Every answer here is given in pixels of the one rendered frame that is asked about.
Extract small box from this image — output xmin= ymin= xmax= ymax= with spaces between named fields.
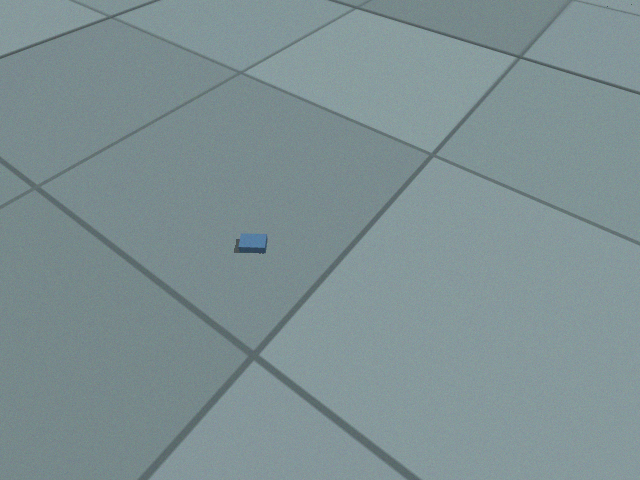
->
xmin=238 ymin=233 xmax=268 ymax=253

